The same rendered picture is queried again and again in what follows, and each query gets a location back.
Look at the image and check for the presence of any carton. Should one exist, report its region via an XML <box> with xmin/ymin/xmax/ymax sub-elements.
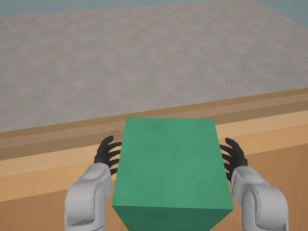
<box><xmin>112</xmin><ymin>117</ymin><xmax>234</xmax><ymax>231</ymax></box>

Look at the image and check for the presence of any robot right forearm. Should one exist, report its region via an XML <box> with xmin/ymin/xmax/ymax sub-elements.
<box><xmin>230</xmin><ymin>166</ymin><xmax>289</xmax><ymax>231</ymax></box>

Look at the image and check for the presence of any robot left forearm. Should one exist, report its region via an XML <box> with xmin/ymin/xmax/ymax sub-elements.
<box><xmin>64</xmin><ymin>163</ymin><xmax>113</xmax><ymax>231</ymax></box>

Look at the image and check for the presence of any left robot hand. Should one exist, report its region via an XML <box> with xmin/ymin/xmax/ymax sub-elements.
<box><xmin>94</xmin><ymin>135</ymin><xmax>122</xmax><ymax>175</ymax></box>

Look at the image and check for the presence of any right robot hand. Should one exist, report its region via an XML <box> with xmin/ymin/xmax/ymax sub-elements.
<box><xmin>219</xmin><ymin>138</ymin><xmax>248</xmax><ymax>182</ymax></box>

